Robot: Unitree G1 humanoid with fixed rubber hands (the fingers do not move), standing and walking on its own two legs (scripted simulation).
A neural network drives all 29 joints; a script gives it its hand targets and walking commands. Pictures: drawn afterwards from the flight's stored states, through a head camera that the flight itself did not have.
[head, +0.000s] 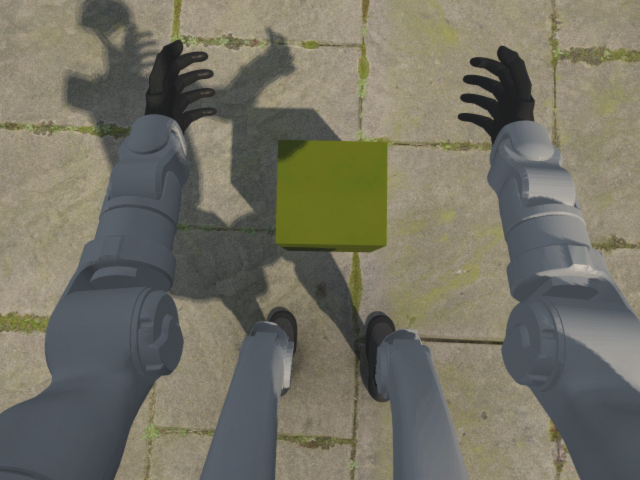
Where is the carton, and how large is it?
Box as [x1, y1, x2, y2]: [275, 140, 387, 251]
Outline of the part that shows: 278,140 275,243 287,250 372,251 386,245 387,142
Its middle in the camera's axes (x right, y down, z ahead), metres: +0.02 -0.09 +0.85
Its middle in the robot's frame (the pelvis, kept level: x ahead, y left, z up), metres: +0.49 +0.02 -0.51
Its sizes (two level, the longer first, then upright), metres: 0.210 0.200 0.250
